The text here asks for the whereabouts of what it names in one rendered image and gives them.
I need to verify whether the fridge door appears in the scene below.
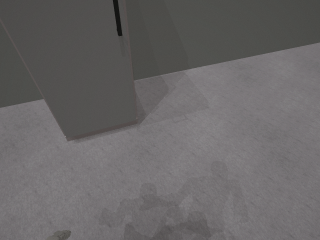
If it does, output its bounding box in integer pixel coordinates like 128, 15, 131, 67
0, 0, 137, 138

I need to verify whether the left robot hand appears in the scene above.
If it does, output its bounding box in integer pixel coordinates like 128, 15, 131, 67
46, 230, 71, 240

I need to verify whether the handle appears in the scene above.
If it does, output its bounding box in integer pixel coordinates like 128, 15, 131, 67
113, 0, 123, 36

